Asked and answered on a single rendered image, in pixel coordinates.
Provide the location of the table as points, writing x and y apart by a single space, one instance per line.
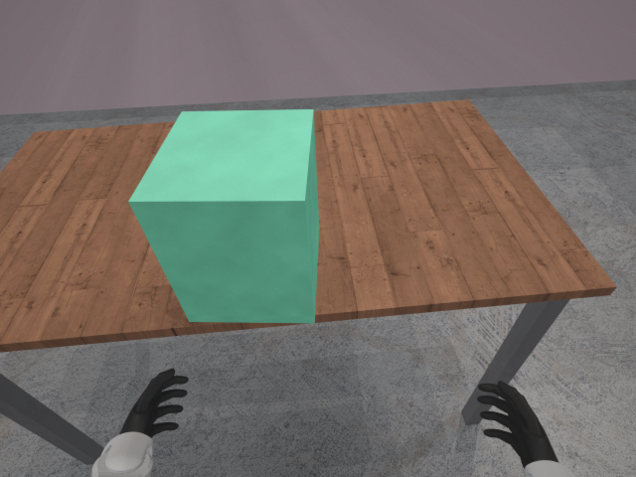
422 208

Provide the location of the carton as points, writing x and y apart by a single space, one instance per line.
229 205

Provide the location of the left robot forearm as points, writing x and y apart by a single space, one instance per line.
126 455

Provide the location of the robot right hand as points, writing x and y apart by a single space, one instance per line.
528 437

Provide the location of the robot left hand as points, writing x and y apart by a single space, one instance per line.
145 411

